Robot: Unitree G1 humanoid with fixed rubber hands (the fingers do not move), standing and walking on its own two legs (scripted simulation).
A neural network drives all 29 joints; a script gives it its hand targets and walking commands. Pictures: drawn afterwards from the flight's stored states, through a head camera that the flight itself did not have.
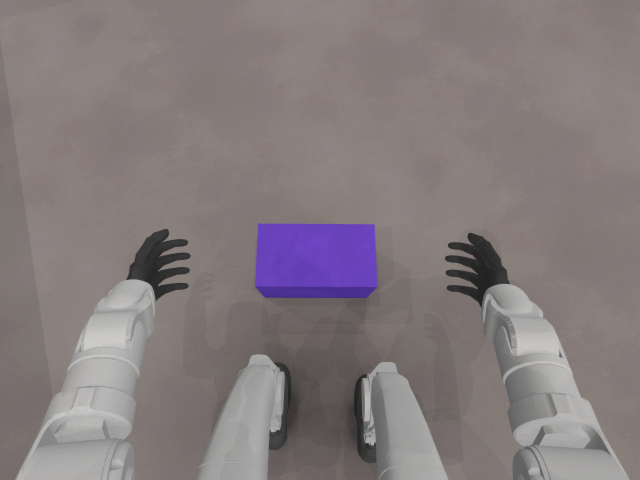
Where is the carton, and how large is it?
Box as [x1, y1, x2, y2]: [255, 224, 376, 297]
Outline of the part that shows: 258,224 255,286 265,297 366,297 376,287 374,224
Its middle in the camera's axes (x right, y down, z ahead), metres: -0.01 +0.07 +1.01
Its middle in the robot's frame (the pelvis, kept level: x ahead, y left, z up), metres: +0.48 +0.01 -0.58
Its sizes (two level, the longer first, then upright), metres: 0.286 0.155 0.192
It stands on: the floor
